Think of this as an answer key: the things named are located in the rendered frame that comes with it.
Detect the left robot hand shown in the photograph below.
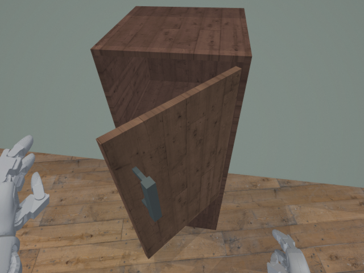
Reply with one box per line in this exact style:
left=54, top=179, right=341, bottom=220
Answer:
left=0, top=135, right=49, bottom=236

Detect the right robot hand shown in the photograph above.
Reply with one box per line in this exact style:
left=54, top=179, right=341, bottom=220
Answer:
left=267, top=229, right=310, bottom=273

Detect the cupboard door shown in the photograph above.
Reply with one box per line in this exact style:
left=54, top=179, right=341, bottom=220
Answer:
left=96, top=66, right=242, bottom=259

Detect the left robot forearm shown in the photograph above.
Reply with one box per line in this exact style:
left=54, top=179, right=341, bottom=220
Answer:
left=0, top=235, right=22, bottom=273

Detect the handle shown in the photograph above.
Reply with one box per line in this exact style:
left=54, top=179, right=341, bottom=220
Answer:
left=132, top=167, right=162, bottom=222

